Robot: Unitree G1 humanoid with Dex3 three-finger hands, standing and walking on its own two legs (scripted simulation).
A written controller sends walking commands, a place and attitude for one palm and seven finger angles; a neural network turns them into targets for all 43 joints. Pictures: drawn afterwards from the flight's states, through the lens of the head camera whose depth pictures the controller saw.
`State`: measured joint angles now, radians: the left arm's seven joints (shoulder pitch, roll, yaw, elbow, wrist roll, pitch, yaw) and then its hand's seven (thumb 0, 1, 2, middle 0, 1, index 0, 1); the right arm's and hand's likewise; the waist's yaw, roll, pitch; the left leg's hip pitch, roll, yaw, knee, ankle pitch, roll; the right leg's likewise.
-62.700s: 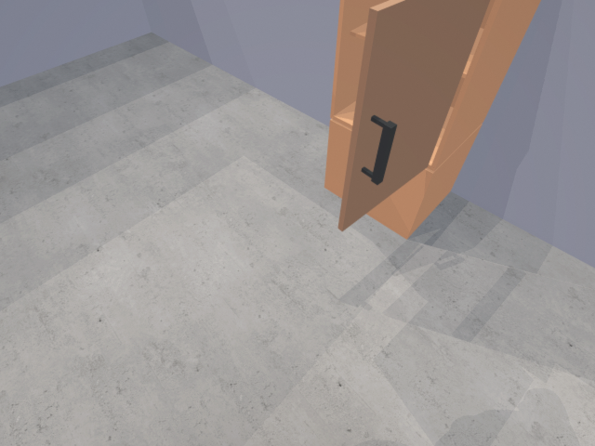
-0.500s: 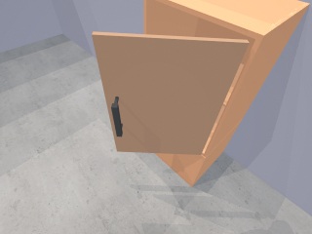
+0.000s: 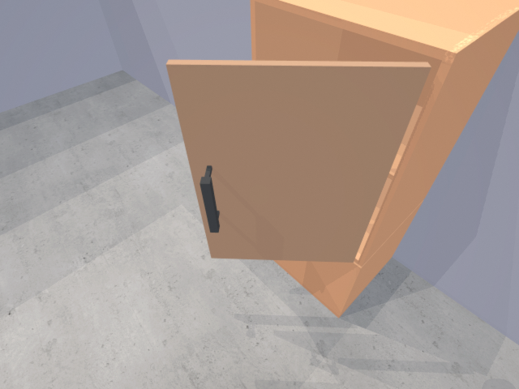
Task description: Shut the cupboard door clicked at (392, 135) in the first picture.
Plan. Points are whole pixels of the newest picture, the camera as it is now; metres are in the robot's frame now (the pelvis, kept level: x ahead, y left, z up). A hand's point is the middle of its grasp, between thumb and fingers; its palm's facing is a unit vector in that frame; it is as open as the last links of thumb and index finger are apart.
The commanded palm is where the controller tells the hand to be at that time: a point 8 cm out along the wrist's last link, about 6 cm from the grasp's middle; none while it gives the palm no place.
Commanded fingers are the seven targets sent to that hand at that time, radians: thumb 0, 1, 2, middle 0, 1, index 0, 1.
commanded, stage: look again from close up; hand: left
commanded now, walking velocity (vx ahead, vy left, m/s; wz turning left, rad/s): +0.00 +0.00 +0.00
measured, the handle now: (212, 200) +0.51 +0.14 -0.05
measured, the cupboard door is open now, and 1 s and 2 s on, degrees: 44 44 44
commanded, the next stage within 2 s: shuffle to correct the standing spot in 0.24 s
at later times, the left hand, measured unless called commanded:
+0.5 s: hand out of the picture +0.02 +0.18 -0.18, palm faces -0.03 -0.98 -0.19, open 7.4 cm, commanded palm none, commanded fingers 0.00 0.90 0.90 -0.20 -0.30 -0.20 -0.30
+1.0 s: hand out of the picture +0.02 +0.12 -0.19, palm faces +0.01 -0.99 -0.10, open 7.4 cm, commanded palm none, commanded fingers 0.00 0.90 0.90 -0.20 -0.30 -0.20 -0.30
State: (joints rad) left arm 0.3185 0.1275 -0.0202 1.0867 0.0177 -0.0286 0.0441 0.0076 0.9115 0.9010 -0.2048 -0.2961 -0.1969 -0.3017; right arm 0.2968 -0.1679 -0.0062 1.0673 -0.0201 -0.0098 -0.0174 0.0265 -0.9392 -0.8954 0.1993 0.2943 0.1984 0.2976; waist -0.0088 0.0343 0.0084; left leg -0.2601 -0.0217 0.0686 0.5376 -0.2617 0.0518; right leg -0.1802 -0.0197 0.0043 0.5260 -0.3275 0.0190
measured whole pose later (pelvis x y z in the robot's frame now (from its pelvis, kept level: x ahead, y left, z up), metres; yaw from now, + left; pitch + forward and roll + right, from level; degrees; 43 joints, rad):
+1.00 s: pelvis +0.09 -0.02 -0.01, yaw -4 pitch +0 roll -1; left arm 0.41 0.12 0.00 1.11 0.01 0.00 0.04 0.01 0.91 0.90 -0.21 -0.30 -0.20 -0.30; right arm 0.16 -0.12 -0.01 1.04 -0.01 -0.03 -0.03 0.01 -0.92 -0.90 0.20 0.29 0.20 0.30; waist 0.04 -0.06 0.05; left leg -0.32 0.00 0.11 0.61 -0.29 0.07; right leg -0.13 0.02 -0.05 0.57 -0.43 -0.01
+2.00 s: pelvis +0.05 -0.05 +0.00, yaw -2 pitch -1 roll -1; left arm 0.33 0.17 -0.01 1.04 0.01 0.00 0.03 0.01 0.91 0.90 -0.20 -0.30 -0.20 -0.30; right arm 0.31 -0.13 0.00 1.07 -0.02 0.00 -0.01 0.01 -0.92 -0.90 0.20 0.29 0.20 0.30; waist 0.00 -0.02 0.03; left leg -0.31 0.01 0.04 0.51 -0.19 0.02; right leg -0.19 -0.05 -0.05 0.50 -0.29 0.03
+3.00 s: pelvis +0.02 -0.09 -0.12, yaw -1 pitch +15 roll -3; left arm 0.55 0.22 0.18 -0.06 -0.31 -0.62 -0.26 0.03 0.90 0.90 -0.54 -0.67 -0.53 -0.67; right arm 0.13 -0.26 -0.05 0.56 0.01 -0.28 -0.05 0.01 -0.90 -0.90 0.20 0.29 0.20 0.30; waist 0.08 0.01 -0.15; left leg -1.11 0.05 -0.08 1.34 -0.49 -0.03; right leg -0.95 0.00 -0.12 1.34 -0.65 -0.04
